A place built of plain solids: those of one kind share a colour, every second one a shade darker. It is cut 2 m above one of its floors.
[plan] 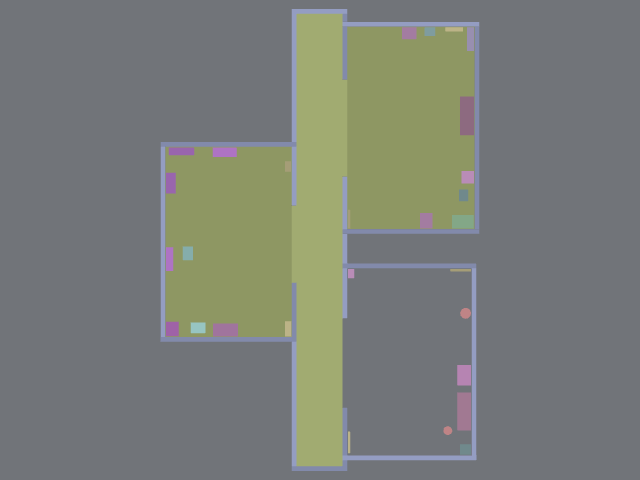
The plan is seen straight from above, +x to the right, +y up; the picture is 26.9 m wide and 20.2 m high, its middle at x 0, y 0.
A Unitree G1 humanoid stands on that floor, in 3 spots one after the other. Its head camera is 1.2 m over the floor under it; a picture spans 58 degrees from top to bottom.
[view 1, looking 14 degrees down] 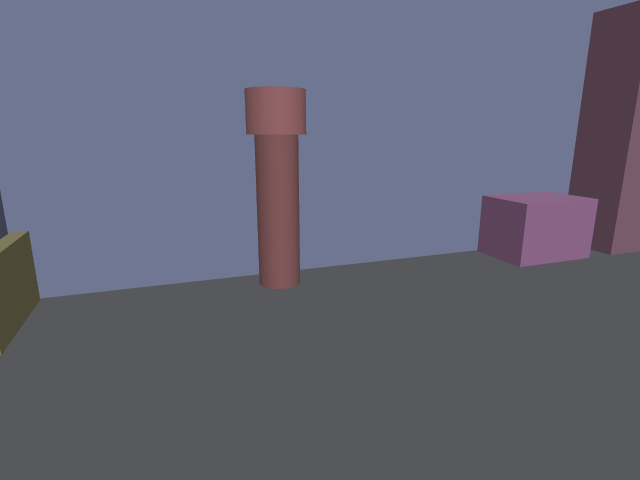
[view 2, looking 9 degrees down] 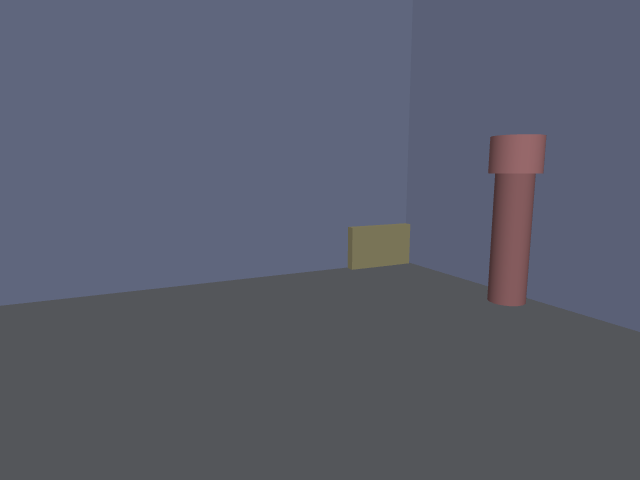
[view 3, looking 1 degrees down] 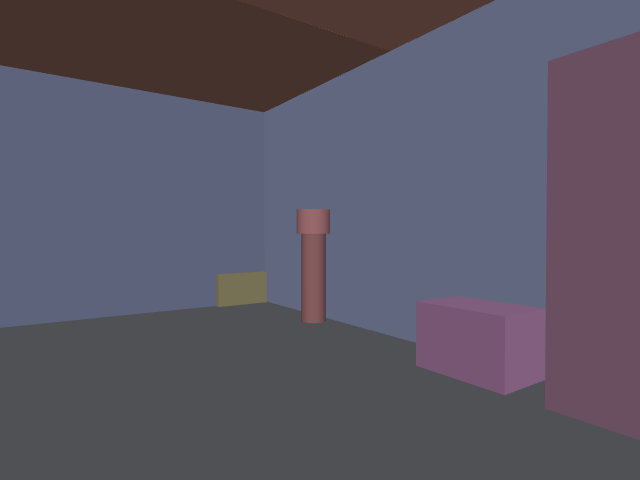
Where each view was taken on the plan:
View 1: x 2.84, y -2.24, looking -20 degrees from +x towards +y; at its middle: wall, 3.89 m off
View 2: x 2.84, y -5.85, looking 64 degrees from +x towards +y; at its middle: wall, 5.25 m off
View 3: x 2.84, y -7.94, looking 55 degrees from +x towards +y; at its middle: floor_lamp_round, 5.72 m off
